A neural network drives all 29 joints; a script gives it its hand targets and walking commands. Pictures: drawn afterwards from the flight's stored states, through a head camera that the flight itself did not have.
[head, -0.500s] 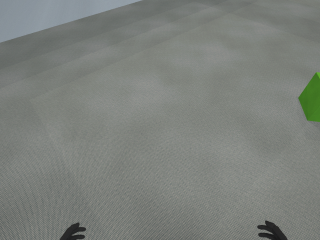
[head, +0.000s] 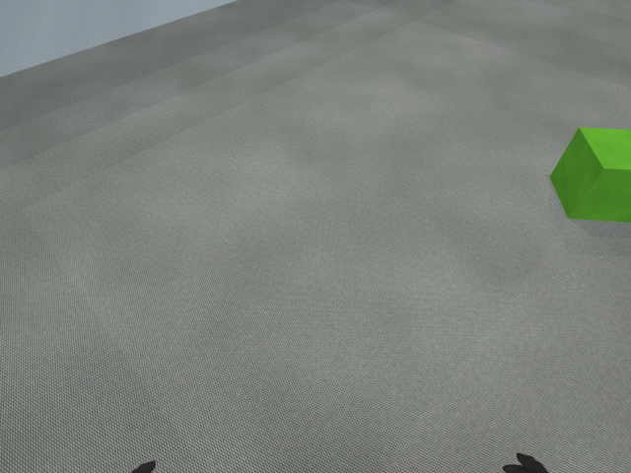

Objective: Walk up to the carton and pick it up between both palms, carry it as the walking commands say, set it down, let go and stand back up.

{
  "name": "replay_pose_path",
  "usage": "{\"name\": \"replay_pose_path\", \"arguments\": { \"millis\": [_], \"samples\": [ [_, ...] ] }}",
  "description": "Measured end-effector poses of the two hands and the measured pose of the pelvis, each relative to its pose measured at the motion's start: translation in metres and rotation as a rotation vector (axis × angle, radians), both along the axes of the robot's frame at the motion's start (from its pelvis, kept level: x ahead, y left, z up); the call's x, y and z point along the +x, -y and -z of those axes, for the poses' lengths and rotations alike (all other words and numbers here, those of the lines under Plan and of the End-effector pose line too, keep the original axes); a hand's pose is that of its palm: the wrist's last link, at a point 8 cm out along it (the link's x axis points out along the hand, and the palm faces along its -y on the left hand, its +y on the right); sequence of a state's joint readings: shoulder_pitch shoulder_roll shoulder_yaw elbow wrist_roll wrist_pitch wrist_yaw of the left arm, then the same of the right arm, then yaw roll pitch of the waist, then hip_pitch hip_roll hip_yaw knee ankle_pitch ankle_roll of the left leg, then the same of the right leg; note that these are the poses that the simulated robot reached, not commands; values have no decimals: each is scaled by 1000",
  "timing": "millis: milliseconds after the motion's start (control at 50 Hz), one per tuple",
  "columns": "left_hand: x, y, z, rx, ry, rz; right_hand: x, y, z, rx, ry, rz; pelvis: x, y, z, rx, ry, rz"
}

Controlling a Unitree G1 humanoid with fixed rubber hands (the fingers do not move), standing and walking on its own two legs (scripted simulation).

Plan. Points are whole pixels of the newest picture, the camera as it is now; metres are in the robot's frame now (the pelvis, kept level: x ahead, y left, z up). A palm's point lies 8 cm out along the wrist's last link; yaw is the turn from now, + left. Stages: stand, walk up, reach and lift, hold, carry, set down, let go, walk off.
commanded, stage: walk up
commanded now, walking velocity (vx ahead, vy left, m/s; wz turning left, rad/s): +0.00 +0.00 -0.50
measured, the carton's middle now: (605, 175) +1.36 -1.22 -0.62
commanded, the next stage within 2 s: none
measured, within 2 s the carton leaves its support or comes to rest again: neither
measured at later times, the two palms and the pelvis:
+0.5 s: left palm out of the picture +0.13 +0.20 -0.11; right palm out of the picture +0.04 -0.32 -0.10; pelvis -0.01 -0.03 +0.01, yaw -11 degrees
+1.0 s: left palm (335, 372) +0.30 +0.00 -0.11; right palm out of the picture +0.11 -0.49 -0.13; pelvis +0.14 -0.21 +0.00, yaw -21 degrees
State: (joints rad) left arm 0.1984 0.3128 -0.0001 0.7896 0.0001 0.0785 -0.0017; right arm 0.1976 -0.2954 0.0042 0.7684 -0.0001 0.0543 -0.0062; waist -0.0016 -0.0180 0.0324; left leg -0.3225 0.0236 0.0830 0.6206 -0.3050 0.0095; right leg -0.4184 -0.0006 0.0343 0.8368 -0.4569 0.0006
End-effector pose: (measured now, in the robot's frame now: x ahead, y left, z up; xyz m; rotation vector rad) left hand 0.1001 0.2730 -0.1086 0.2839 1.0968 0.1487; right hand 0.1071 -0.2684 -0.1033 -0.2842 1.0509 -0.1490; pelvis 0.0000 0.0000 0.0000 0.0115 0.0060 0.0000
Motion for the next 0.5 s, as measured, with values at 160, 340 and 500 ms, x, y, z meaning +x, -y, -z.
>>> {"name": "replay_pose_path", "arguments": {
  "millis": [160,340,500],
  "samples": [
    [14,31,-9,16,-24,112,-44,27,11,32,-39,121,-9,21,-3,0,-7,105],
    [5,59,-23,16,-44,136,-59,47,9,65,-32,198,-17,34,-13,28,14,147],
    [30,71,0,-52,-40,189,-68,53,-3,-5,-17,223,-6,31,-7,14,-30,188]
  ]
}}
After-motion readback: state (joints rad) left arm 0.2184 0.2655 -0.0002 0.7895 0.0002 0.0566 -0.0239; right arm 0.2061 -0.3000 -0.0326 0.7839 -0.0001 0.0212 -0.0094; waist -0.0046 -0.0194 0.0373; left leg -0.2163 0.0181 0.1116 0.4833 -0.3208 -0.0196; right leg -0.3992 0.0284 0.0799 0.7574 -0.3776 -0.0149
